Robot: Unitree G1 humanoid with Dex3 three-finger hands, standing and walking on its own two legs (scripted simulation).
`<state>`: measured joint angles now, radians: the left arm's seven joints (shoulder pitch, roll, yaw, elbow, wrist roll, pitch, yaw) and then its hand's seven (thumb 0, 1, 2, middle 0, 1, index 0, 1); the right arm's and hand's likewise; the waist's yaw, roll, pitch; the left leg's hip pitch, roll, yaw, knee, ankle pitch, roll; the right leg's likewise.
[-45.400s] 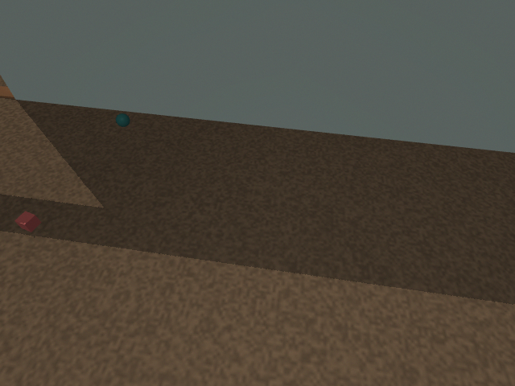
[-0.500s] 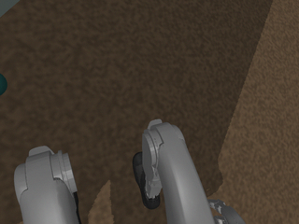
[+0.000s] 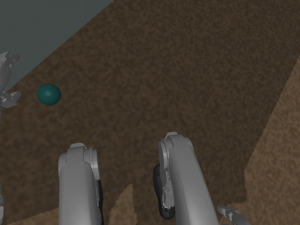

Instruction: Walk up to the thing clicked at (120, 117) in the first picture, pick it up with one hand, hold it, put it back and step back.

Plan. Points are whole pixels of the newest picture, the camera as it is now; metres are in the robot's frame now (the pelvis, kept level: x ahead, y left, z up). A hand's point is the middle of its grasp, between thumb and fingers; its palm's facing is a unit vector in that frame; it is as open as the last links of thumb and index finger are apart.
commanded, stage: home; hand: left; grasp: from above
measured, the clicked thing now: (49, 94) +0.52 +0.29 -0.35
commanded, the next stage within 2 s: none
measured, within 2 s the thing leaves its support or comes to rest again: neither
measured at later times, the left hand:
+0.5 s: hand out of the picture +0.29 +0.23 +0.10, palm faces -0.01 -0.91 -0.42, open 7.4 cm
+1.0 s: hand out of the picture +0.22 +0.19 +0.28, palm faces +0.20 -0.96 -0.21, open 7.4 cm
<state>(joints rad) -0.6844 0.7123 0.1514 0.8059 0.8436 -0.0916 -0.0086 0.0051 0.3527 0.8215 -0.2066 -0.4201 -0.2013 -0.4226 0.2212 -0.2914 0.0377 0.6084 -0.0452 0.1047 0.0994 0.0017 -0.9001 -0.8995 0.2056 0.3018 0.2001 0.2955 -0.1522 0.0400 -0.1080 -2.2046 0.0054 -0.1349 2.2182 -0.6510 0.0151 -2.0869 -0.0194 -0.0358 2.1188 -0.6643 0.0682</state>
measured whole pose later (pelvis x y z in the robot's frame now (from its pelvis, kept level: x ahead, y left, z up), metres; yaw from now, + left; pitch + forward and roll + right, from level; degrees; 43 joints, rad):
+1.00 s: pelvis +0.08 -0.01 +0.32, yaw +8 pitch +11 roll -3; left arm 0.50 0.22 0.04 -0.14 -0.07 0.47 0.05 0.01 0.90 0.90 -0.20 -0.30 -0.20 -0.30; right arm 0.31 -0.21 0.04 0.52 0.02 -0.19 -0.19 0.01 -0.90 -0.90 0.20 0.30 0.20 0.30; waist -0.06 0.06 -0.18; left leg -0.75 0.05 -0.06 1.03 -0.48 -0.02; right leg -0.68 -0.02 -0.06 0.95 -0.46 0.04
